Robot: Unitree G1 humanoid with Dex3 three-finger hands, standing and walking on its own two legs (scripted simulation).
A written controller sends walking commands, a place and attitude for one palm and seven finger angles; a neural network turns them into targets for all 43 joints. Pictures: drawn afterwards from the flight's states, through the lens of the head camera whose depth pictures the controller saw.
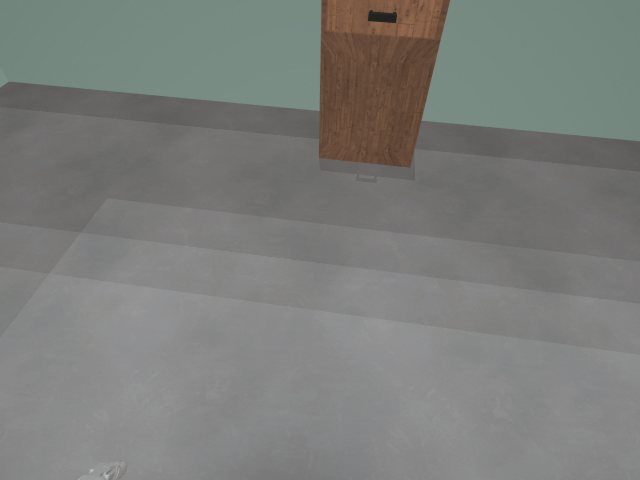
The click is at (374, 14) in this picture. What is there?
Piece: drawer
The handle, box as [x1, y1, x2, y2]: [368, 10, 396, 22]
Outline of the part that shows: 369,11 368,20 395,22 395,12 383,13 373,12 372,10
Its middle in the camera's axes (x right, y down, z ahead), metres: +0.23 -0.85 +1.47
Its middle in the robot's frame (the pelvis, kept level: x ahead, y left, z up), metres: +1.68 -0.15 -0.05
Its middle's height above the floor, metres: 0.72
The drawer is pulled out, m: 0.00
